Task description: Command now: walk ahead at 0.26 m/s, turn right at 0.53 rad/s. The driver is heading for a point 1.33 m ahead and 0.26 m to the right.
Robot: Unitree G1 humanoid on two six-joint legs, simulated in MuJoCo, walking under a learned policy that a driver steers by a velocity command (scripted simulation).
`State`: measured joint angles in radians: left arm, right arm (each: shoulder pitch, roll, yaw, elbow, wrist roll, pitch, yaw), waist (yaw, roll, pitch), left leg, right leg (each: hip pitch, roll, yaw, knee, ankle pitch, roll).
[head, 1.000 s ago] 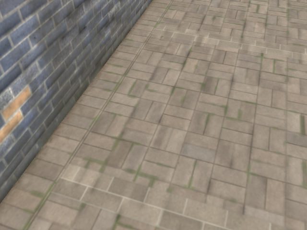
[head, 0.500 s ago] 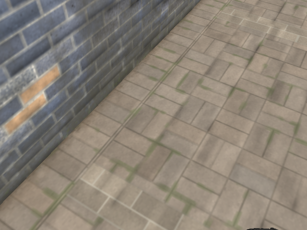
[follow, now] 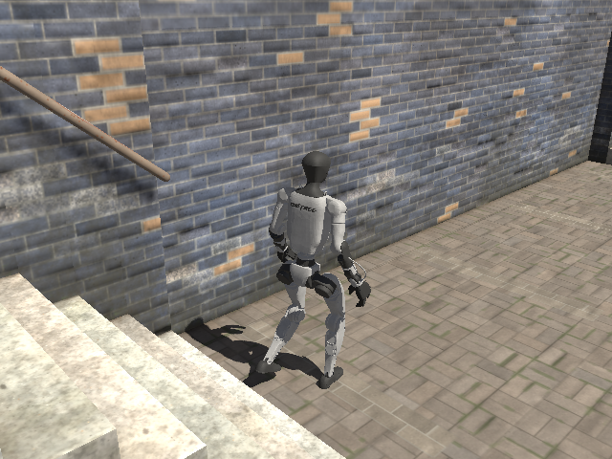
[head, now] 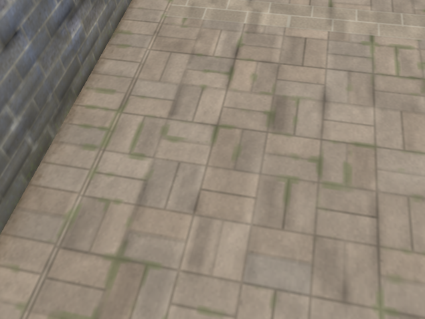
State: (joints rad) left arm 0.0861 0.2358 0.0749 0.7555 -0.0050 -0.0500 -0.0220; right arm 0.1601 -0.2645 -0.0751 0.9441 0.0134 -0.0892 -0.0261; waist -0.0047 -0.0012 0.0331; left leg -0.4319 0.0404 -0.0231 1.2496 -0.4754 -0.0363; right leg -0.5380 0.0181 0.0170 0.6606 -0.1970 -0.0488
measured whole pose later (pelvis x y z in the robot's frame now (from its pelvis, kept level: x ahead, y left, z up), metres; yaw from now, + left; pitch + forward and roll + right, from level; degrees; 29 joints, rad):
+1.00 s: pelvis +0.14 -0.05 +0.02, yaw -28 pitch +2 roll +1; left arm 0.14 0.19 0.05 0.70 0.02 0.00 0.01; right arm 0.14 -0.31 -0.09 0.86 0.01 0.05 -0.03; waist -0.02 0.06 0.03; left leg -0.47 0.06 -0.02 0.92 -0.36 -0.06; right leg -0.24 0.02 -0.02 0.43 -0.22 -0.04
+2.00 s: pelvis +0.17 -0.01 +0.02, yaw +4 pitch +1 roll -1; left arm 0.09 0.30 0.08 0.80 0.01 -0.03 0.00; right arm 0.14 -0.31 -0.05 0.75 0.01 0.04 -0.04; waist -0.01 0.03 0.05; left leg -0.24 -0.14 -0.28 0.62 -0.42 0.04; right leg -0.26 0.05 0.06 0.47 -0.22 0.00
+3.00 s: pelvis +0.32 -0.07 +0.03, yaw -18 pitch +2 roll +2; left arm 0.40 0.27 0.04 0.83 -0.03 -0.06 0.02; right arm -0.01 -0.30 -0.06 0.69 0.01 -0.10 0.03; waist 0.08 0.04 0.05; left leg -0.61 0.03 -0.06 0.56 0.02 -0.04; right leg 0.01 0.06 0.14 0.28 -0.30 -0.08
